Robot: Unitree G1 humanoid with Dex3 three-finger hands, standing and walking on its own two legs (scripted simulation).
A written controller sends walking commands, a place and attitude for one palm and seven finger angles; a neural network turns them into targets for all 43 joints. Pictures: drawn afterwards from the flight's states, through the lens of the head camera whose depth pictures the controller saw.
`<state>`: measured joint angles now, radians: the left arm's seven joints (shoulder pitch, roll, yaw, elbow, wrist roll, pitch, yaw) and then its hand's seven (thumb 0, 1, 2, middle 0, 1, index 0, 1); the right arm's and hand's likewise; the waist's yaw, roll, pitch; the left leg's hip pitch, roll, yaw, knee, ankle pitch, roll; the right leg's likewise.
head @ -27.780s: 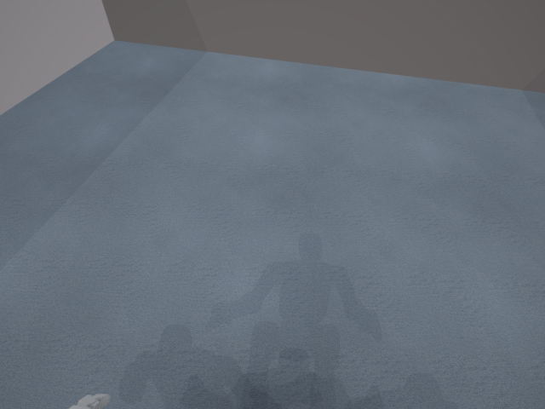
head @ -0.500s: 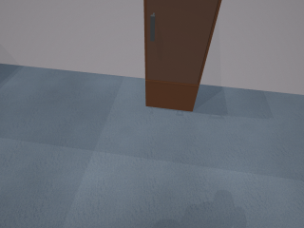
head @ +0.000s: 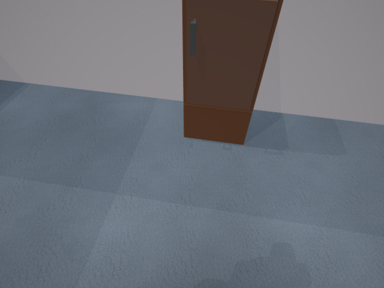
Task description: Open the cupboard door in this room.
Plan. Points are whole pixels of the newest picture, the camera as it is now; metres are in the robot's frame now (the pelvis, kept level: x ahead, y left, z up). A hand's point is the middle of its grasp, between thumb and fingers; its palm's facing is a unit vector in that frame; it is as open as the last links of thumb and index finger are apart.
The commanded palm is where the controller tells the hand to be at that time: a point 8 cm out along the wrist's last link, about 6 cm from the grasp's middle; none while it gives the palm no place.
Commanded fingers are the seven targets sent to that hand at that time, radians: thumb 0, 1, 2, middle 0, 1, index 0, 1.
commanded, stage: walk to a spot facing it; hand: left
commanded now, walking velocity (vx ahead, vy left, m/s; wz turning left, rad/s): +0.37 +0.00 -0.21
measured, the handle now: (193, 37) +1.18 +0.06 -0.01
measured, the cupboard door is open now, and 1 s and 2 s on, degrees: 0 0 0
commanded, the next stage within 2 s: turn to face it in 0.66 s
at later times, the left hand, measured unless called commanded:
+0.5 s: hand out of the picture +0.15 +0.22 -0.19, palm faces -0.08 -0.98 -0.16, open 7.4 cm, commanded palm none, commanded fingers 0.00 0.90 0.90 -0.20 -0.30 -0.20 -0.30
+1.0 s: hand (155, 190) +0.43 +0.14 -0.18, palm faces -0.27 -0.94 -0.21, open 7.3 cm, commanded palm none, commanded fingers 0.00 0.90 0.90 -0.20 -0.30 -0.20 -0.30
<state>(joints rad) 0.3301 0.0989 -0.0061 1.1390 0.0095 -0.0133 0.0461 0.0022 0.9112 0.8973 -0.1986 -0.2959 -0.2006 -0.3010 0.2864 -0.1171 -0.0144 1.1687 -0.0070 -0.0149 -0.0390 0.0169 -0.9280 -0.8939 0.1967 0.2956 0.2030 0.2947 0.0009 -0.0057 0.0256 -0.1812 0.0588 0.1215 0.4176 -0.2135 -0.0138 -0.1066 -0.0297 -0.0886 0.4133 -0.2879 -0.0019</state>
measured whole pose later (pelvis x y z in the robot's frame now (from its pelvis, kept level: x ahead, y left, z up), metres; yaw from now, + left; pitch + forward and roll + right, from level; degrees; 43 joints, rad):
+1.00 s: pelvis +0.31 -0.02 -0.01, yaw -17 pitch -1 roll -1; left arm 0.19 0.17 0.04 1.03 0.02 -0.03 0.01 0.00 0.92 0.90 -0.20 -0.30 -0.20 -0.30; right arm 0.13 -0.18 -0.04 0.97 -0.02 -0.02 -0.02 0.00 -0.92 -0.89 0.19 0.29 0.20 0.29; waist -0.01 0.03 0.09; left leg -0.54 0.14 0.01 1.01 -0.30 -0.05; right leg -0.26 0.06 -0.14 0.50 -0.23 -0.10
